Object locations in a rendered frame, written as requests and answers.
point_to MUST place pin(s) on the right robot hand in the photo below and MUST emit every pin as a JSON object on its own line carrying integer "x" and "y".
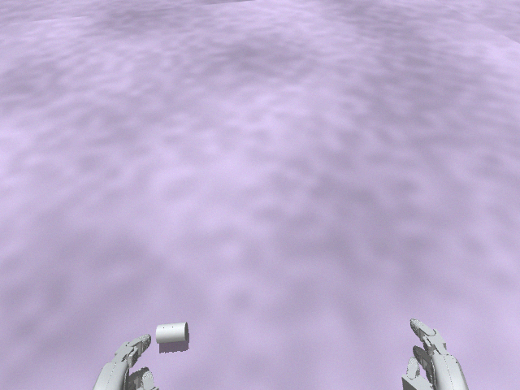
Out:
{"x": 442, "y": 369}

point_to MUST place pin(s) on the left robot hand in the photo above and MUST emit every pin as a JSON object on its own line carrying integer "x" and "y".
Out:
{"x": 115, "y": 374}

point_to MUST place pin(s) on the can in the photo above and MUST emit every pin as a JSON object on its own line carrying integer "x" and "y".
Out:
{"x": 172, "y": 332}

